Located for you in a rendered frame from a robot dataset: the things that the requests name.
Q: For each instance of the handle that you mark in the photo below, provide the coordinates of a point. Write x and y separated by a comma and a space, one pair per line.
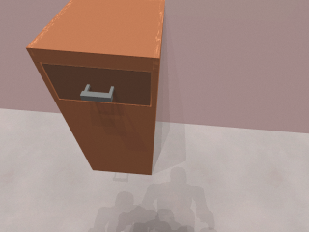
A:
87, 95

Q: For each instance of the drawer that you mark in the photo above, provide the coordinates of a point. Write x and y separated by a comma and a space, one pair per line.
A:
130, 86

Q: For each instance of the cabinet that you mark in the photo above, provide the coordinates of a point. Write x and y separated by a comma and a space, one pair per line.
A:
121, 34

